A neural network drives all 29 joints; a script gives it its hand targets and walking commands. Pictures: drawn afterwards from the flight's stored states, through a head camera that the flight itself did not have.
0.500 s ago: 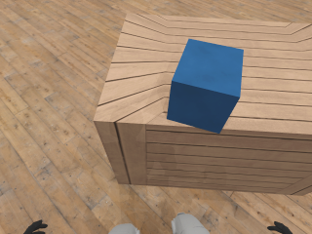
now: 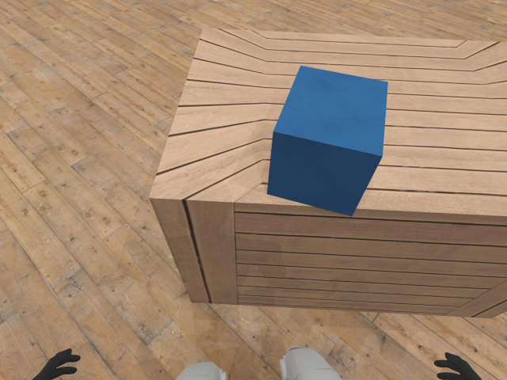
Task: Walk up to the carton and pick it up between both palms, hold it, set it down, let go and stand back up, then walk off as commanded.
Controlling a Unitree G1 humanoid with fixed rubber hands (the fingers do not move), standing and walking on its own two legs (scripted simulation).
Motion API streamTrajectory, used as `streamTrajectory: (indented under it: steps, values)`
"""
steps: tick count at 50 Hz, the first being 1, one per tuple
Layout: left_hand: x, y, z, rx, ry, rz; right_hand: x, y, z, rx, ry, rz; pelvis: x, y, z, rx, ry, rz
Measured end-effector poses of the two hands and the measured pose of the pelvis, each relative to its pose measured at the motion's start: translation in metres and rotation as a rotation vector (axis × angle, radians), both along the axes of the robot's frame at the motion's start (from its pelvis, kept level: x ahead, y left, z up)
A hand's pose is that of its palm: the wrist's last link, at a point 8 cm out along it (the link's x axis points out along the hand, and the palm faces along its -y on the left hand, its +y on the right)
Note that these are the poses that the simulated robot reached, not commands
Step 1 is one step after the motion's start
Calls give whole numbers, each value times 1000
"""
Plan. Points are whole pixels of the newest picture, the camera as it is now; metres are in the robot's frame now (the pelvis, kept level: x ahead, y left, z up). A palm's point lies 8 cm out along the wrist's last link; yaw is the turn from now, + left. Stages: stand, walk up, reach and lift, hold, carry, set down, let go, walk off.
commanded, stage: walk up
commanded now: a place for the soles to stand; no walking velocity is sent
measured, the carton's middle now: (325, 139) +0.56 -0.14 +0.03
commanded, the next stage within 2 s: none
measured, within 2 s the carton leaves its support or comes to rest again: neither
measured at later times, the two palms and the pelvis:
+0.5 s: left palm out of the picture +0.10 +0.33 -0.07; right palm out of the picture +0.10 -0.33 -0.08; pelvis +0.01 +0.00 +0.00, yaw +0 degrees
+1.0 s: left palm out of the picture +0.11 +0.33 -0.08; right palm out of the picture +0.12 -0.33 -0.07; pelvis +0.01 +0.00 +0.00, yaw +0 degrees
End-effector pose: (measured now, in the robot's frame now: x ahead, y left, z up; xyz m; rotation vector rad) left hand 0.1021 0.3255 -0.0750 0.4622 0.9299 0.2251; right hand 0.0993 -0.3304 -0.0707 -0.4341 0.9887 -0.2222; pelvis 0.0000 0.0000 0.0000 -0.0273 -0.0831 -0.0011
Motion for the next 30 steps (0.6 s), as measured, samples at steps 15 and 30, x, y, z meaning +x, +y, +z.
streamTrajectory:
  steps: [15,30]
  values:
    - [-20,0,13,64,22,21,20,-15,-10,26,-34,-19,-2,-8,-3,2,-10,0]
    - [5,-9,0,13,42,3,4,-11,-9,18,49,-20,15,-11,0,15,23,-1]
